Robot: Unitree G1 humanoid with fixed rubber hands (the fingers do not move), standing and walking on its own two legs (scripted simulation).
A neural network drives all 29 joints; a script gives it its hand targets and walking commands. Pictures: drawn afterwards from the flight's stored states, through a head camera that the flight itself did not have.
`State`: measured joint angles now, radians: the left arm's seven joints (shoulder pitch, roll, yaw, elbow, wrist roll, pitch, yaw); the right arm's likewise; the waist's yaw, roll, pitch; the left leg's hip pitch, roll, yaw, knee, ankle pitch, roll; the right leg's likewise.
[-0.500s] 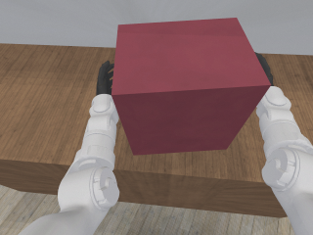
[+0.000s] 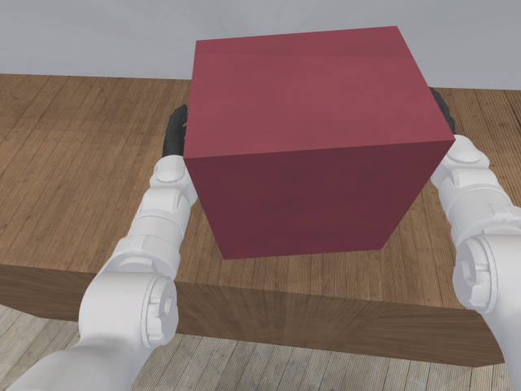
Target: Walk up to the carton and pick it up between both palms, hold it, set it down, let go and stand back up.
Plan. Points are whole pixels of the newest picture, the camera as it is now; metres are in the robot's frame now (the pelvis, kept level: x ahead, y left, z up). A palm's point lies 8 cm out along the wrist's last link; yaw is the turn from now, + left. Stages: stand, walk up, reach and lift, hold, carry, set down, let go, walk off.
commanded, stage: set down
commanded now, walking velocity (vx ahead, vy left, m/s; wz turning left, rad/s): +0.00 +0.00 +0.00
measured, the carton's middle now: (299, 157) +0.49 +0.05 +0.04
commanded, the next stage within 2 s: none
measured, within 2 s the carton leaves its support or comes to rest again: neither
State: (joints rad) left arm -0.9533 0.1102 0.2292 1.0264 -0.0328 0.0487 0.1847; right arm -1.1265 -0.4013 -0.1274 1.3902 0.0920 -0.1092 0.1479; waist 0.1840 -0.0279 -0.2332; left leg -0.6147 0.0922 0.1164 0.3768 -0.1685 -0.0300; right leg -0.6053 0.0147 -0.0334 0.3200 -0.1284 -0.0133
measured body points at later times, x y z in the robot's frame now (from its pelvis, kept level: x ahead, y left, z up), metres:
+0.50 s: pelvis -0.04 -0.02 -0.03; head +0.09 +0.00 +0.40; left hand +0.41 +0.30 +0.07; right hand +0.52 -0.19 +0.09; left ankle -0.03 +0.14 -0.74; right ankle -0.02 -0.11 -0.74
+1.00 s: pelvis -0.04 -0.01 -0.02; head +0.07 -0.01 +0.42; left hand +0.42 +0.30 +0.16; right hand +0.53 -0.20 +0.19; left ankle -0.03 +0.14 -0.74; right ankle -0.02 -0.11 -0.74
